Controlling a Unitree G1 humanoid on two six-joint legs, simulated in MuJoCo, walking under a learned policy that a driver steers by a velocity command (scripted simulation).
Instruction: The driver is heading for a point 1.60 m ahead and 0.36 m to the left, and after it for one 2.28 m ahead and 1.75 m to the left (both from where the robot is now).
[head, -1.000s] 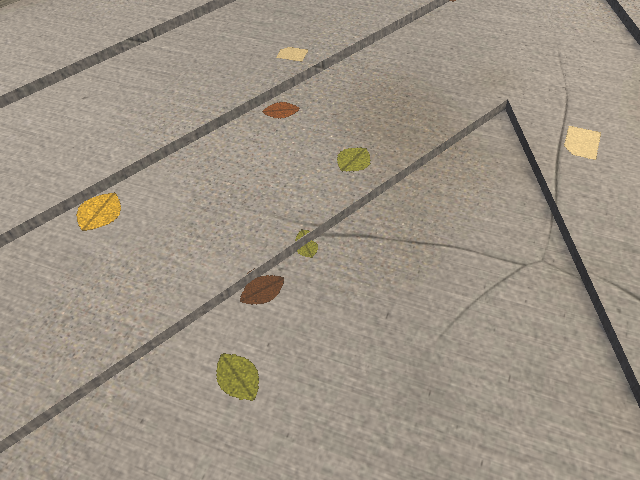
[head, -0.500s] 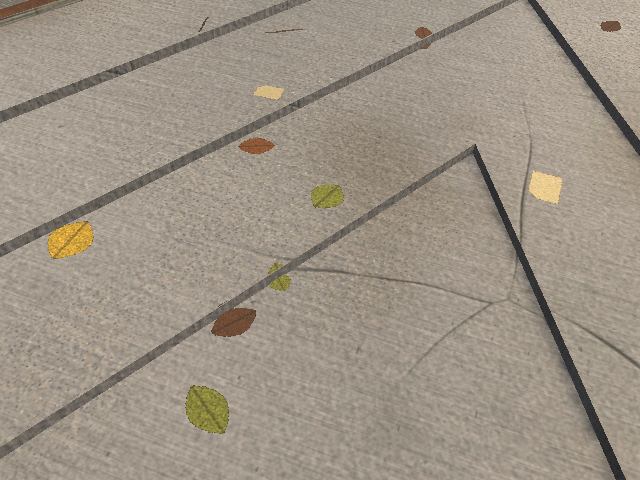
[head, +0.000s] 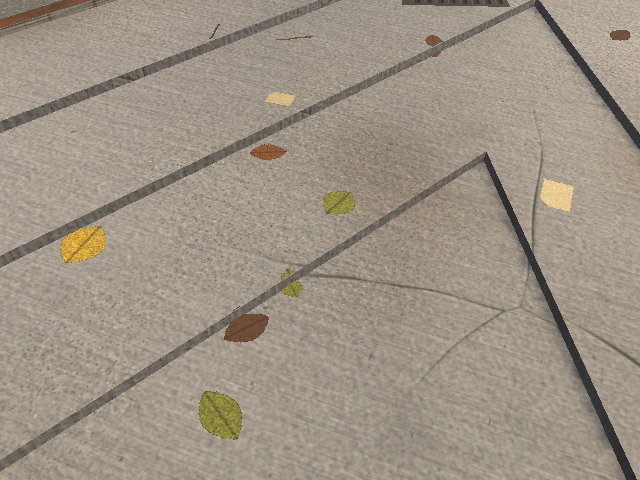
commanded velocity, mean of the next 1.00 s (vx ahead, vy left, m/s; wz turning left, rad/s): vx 0.41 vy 0.00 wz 0.00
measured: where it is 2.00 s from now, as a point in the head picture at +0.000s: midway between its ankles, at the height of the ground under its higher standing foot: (342, 322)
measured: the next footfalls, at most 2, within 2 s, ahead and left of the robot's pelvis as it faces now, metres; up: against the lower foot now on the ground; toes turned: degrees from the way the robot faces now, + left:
right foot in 0.30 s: +0.14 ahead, -0.14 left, +0.00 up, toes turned -2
left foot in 0.80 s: +0.47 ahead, +0.02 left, +0.00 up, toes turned +4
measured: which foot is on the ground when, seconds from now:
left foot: down 0.00-0.30, up 0.32-0.78, down 0.80-1.00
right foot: down 0.00-0.02, up 0.04-0.28, down 0.30-0.80, up 0.82-1.00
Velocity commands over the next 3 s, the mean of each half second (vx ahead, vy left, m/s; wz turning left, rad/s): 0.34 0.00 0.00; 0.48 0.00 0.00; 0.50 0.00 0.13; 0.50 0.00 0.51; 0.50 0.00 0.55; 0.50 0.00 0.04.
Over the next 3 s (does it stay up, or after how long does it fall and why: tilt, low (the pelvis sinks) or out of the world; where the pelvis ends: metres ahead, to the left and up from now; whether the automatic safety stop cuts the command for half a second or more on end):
stays up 1.32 0.31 0.04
